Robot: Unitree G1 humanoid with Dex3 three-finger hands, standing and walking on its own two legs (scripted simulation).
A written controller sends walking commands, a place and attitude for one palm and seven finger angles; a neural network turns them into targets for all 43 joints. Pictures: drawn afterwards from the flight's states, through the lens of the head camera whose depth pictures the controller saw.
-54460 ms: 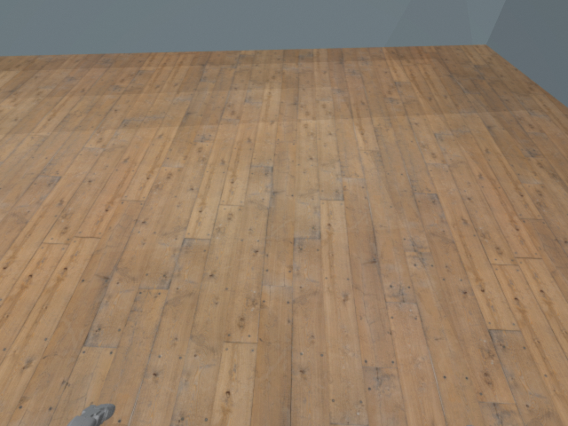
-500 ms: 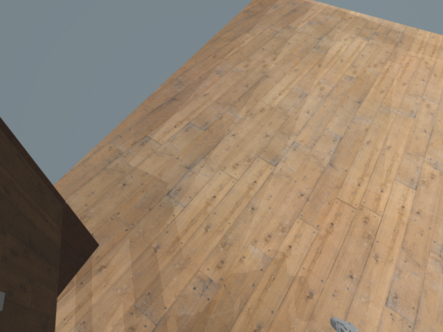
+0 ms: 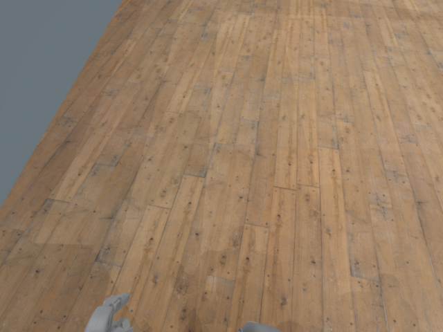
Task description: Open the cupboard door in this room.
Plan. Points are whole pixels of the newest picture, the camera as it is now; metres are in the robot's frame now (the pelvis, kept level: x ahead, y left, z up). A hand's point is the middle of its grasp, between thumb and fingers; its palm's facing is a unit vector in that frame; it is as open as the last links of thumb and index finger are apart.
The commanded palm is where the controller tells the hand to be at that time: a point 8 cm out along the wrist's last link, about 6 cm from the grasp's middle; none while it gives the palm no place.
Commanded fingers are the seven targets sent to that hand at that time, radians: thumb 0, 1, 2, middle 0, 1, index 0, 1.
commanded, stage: walk to a spot facing it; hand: left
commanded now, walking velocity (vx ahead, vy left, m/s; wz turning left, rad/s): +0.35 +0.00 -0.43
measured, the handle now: out of the picture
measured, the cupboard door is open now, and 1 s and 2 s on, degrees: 42 42 42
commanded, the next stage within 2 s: turn to face it in 0.94 s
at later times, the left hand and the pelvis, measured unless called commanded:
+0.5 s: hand (135, 287) +0.22 +0.20 -0.16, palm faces -0.07 -0.98 -0.19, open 7.3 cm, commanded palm none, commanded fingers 0.00 0.90 0.90 -0.20 -0.30 -0.20 -0.30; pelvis +0.28 +0.02 +0.01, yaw -11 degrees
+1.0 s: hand (215, 126) +0.71 +0.04 -0.15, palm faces -0.48 -0.86 -0.16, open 7.3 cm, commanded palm none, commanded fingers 0.00 0.90 0.90 -0.20 -0.30 -0.20 -0.30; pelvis +0.52 -0.06 +0.01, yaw -27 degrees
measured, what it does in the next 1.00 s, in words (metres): walks ahead, turning right: left foot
